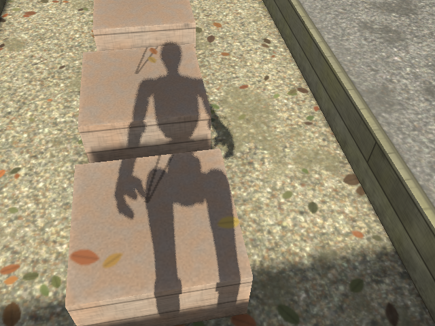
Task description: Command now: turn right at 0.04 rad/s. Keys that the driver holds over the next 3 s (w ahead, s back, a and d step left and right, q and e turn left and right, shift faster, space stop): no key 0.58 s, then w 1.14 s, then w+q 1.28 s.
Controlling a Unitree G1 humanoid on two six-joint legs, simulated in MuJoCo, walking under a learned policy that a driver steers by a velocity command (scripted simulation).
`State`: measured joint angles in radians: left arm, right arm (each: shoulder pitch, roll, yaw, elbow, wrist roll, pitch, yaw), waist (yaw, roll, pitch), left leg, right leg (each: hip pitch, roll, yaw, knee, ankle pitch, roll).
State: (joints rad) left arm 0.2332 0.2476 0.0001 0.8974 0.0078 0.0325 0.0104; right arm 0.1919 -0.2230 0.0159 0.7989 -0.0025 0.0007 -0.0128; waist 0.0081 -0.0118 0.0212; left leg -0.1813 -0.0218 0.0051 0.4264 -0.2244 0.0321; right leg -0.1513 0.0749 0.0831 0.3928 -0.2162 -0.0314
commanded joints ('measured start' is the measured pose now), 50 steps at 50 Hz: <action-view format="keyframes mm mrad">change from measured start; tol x8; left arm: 1 1 94 18 -5 -2 -9 8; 30 46 41 -29 239 -4 -17 25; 41 -48 52 -1 110 12 -68 -13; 45 169 28 6 172 5 -66 -14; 47 364 165 39 200 31 -77 2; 50 206 128 38 144 13 -90 -6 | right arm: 1 4 -125 -28 -25 -1 -12 -4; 29 83 -85 -1 226 4 -13 -12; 37 243 -143 -59 283 -19 2 -8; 45 142 -138 -78 247 -7 -27 -2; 47 106 -2 -42 187 3 -43 12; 50 81 -74 -59 172 -17 -54 32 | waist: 1 -9 29 -13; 31 -15 38 -1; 36 -68 129 142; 43 5 122 73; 46 107 -18 67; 47 139 -290 6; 50 19 -50 151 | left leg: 1 24 120 -132 -89 108 25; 29 23 101 -131 -116 109 32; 34 15 194 -344 -235 -589 151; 37 -5 322 -487 -312 -537 232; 40 -5 287 -385 -292 -384 207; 45 -305 152 -186 -117 -374 134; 46 -408 96 -128 43 -369 107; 47 -522 -34 35 419 -305 53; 48 -613 -30 -7 597 -305 67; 50 -559 65 -68 626 -96 67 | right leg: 1 -34 -93 92 -57 106 -5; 30 -26 -115 66 -58 47 -7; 33 -194 -33 -7 108 -275 -42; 38 -409 -109 -71 435 -234 -35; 42 -259 -100 -113 307 -200 -29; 45 120 -26 -177 98 -94 -19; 46 231 -87 -69 12 -188 -20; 47 289 -365 368 -211 -510 -86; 48 209 -455 556 -288 -627 -155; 50 53 -386 381 -273 -374 -159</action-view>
